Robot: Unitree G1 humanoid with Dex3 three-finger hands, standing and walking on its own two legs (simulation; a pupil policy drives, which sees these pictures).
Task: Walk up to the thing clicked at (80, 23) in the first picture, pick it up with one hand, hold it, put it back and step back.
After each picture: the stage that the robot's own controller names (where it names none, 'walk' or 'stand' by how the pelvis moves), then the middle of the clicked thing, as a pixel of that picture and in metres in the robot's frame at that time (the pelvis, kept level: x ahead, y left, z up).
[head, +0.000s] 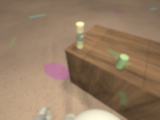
stand; (80, 36) +0.73 +0.14 +0.08
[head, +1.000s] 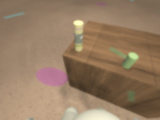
walk; (78, 37) +0.63 +0.13 +0.10
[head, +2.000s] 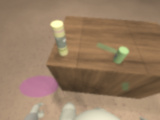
stand; (60, 40) +0.51 +0.24 +0.12
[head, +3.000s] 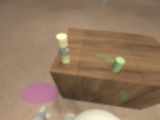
stand; (64, 50) +0.50 +0.24 +0.08
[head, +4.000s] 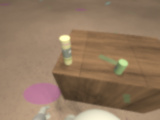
stand; (66, 51) +0.50 +0.22 +0.08
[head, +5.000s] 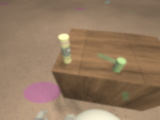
stand; (65, 50) +0.51 +0.22 +0.07
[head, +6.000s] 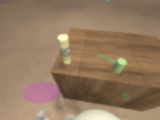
stand; (65, 51) +0.50 +0.23 +0.07
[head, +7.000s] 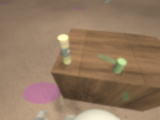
stand; (65, 51) +0.50 +0.23 +0.07
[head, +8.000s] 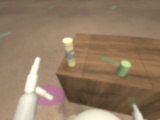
rise first; (69, 53) +0.50 +0.23 +0.08
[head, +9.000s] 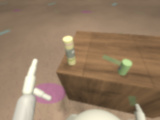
go down; (70, 52) +0.50 +0.22 +0.08
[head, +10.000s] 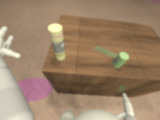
go down; (58, 45) +0.48 +0.21 +0.10
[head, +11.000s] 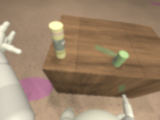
approach; (58, 43) +0.49 +0.21 +0.11
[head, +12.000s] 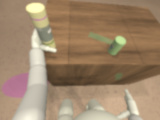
close in; (44, 31) +0.51 +0.24 +0.15
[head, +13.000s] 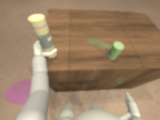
lift; (45, 39) +0.49 +0.24 +0.14
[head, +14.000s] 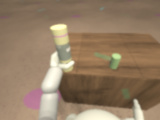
lift; (63, 51) +0.34 +0.16 +0.25
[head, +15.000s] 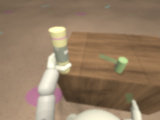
hold; (61, 53) +0.33 +0.19 +0.23
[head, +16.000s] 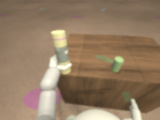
hold; (62, 54) +0.36 +0.19 +0.21
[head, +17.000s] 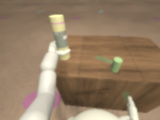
crouch; (61, 39) +0.42 +0.19 +0.28
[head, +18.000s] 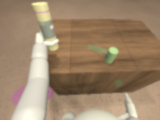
lower; (47, 29) +0.52 +0.22 +0.21
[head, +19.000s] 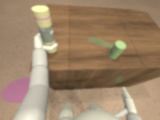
lower; (47, 33) +0.52 +0.23 +0.15
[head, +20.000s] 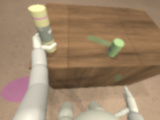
lower; (45, 32) +0.52 +0.23 +0.15
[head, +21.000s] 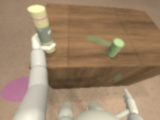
lower; (44, 33) +0.51 +0.24 +0.15
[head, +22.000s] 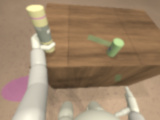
lower; (43, 32) +0.52 +0.24 +0.15
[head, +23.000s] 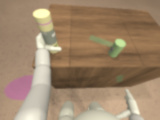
open; (49, 35) +0.51 +0.22 +0.14
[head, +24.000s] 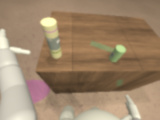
sink last; (53, 41) +0.48 +0.21 +0.13
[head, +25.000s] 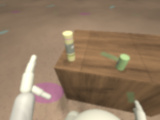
stand; (69, 47) +0.53 +0.23 +0.12
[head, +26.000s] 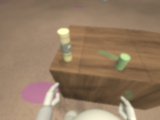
stand; (65, 46) +0.50 +0.22 +0.12
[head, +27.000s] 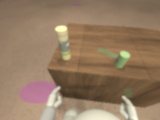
stand; (64, 45) +0.50 +0.22 +0.13
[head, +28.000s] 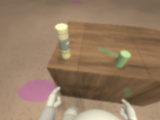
stand; (64, 43) +0.50 +0.22 +0.14
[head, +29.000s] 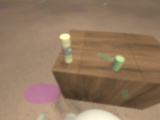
stand; (67, 50) +0.52 +0.22 +0.08
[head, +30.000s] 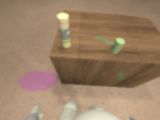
walk; (64, 32) +0.59 +0.23 +0.10
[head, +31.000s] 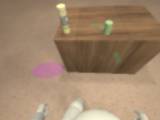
walk; (64, 20) +0.81 +0.32 +0.10
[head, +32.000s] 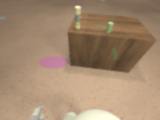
stand; (77, 18) +1.11 +0.23 +0.09
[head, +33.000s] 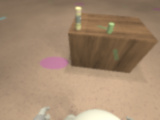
stand; (78, 19) +1.10 +0.23 +0.07
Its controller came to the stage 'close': yes
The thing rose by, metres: 0.23
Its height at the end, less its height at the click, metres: +0.00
